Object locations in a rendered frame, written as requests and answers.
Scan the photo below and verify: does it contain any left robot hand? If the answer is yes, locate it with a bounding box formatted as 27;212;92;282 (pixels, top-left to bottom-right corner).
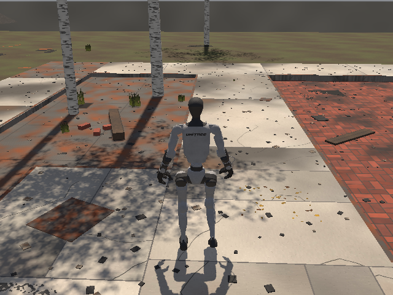
157;170;171;184

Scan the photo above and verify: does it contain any right robot hand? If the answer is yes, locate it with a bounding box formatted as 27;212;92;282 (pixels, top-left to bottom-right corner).
219;167;233;179

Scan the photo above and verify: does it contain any robot left shin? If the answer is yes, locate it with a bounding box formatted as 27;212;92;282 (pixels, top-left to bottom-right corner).
178;202;187;242

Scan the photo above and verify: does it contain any robot left upper arm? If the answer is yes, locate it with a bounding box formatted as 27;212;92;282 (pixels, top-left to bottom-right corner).
166;124;183;159

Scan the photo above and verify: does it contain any left robot forearm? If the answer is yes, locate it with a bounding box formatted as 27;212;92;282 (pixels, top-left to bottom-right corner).
159;149;172;173

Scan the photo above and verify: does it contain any robot right upper arm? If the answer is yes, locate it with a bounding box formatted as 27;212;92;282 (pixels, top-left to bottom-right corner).
209;124;226;157

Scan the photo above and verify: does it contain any robot right foot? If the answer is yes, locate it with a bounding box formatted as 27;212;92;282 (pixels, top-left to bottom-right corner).
208;237;217;248

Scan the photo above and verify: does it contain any right robot forearm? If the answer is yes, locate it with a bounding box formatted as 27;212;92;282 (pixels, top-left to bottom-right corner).
220;148;232;170

